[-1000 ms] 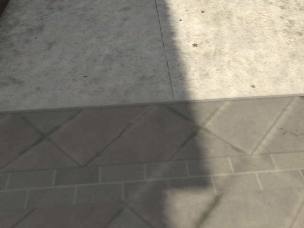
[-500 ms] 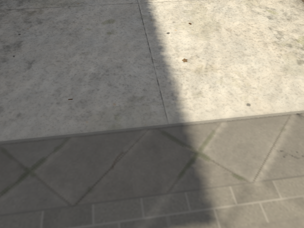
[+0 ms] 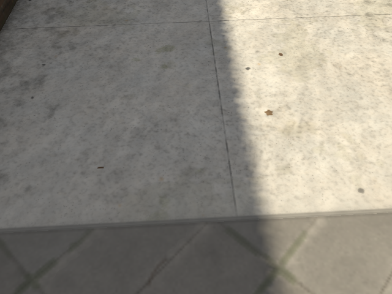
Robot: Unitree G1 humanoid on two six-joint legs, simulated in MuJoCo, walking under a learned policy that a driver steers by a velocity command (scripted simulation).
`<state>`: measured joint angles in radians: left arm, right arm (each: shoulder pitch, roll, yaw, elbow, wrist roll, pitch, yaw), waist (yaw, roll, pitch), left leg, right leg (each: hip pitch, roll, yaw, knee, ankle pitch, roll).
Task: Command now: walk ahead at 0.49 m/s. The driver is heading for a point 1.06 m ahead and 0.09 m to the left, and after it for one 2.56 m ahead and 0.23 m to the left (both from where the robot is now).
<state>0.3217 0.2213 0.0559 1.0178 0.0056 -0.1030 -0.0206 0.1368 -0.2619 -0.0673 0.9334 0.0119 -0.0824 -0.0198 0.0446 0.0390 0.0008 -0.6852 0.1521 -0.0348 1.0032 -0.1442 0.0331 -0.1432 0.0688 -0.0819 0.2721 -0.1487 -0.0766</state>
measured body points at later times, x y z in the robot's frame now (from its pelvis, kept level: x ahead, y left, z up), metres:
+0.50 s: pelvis +0.29 +0.08 +0.00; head +0.31 +0.09 +0.45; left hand +0.40 +0.35 -0.13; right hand +0.33 -0.19 -0.13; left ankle +0.31 +0.16 -0.75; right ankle +0.33 -0.09 -0.66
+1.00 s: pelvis +0.58 +0.01 -0.01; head +0.61 +0.00 +0.44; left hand +0.66 +0.27 -0.13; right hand +0.65 -0.27 -0.15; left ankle +0.53 +0.16 -0.65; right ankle +0.62 -0.08 -0.75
